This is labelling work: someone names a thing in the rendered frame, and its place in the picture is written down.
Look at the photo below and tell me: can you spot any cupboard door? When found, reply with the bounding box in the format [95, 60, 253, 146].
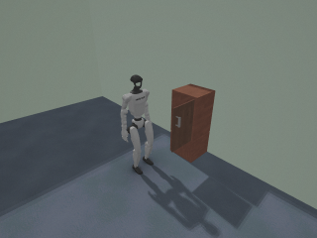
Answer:
[171, 99, 195, 152]

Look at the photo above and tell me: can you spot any robot right forearm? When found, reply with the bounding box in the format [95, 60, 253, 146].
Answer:
[120, 110, 127, 130]

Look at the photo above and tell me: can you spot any robot left forearm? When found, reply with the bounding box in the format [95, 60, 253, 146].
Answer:
[144, 106, 151, 120]

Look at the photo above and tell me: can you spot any robot right hand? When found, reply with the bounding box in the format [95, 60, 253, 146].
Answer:
[121, 130, 129, 142]

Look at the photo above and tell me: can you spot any robot left upper arm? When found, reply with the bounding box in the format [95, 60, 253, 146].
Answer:
[143, 88, 150, 107]

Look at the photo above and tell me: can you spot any robot torso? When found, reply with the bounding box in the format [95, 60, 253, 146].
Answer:
[128, 89, 146, 129]

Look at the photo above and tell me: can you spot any right robot foot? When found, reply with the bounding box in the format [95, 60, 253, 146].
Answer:
[132, 165, 143, 175]

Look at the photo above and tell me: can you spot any handle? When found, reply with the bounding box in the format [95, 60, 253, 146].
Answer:
[175, 116, 181, 128]

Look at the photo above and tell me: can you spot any robot right upper arm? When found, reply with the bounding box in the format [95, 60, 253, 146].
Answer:
[121, 93, 132, 115]

